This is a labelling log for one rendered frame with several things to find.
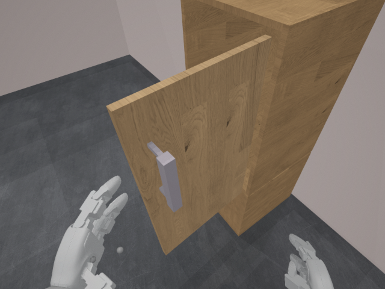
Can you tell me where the robot right hand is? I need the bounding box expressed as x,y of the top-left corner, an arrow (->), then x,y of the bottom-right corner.
285,234 -> 334,289

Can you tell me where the robot left hand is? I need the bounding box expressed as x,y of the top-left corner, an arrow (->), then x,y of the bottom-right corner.
51,176 -> 128,289

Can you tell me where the cupboard door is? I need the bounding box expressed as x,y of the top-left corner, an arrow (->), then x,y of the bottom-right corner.
106,34 -> 272,255

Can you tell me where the handle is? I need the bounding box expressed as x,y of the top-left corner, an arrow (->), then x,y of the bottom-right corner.
147,141 -> 183,212

